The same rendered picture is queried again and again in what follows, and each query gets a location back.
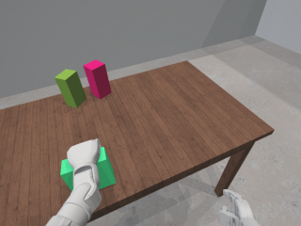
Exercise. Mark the robot left forearm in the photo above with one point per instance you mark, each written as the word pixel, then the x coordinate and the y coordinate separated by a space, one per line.
pixel 84 199

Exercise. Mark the table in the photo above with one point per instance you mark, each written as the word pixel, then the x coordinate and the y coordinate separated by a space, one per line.
pixel 157 127

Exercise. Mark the robot right hand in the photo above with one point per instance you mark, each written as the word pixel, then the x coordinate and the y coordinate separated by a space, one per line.
pixel 241 209

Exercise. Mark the sponge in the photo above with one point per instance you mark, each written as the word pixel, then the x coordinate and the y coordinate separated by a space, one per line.
pixel 105 169

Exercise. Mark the robot left hand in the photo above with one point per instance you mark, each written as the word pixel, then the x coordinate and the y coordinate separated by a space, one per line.
pixel 85 152

